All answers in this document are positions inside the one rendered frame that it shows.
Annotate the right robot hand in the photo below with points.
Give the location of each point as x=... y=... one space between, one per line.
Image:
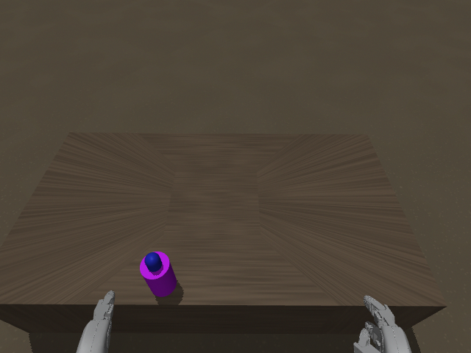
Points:
x=388 y=337

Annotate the bottle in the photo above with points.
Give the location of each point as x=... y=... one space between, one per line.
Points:
x=157 y=271

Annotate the left robot hand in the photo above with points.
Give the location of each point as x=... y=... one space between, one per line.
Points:
x=96 y=335

